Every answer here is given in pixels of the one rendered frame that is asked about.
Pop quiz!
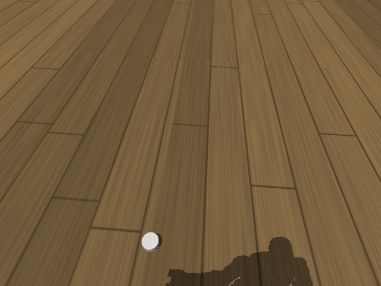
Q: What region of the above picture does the tin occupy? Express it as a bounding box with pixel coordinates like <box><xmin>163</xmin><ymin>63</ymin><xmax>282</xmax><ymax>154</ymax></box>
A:
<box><xmin>142</xmin><ymin>232</ymin><xmax>159</xmax><ymax>252</ymax></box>

